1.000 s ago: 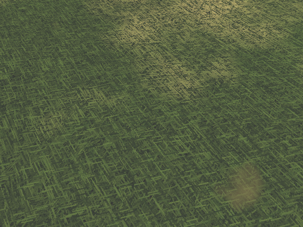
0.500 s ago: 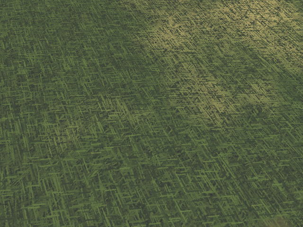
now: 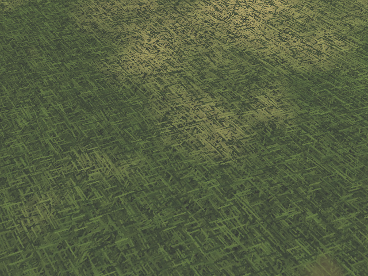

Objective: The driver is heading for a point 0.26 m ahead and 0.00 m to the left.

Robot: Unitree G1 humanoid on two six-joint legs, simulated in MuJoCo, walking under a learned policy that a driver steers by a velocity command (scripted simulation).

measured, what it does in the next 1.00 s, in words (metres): steps on the spot: left foot, then right foot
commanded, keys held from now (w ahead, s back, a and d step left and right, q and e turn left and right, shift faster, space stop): e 0.10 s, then no key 0.90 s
